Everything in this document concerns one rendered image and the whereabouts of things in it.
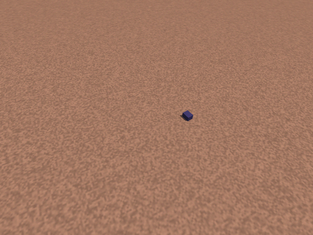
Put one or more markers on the small box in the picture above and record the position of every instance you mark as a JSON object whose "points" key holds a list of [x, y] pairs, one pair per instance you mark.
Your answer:
{"points": [[187, 115]]}

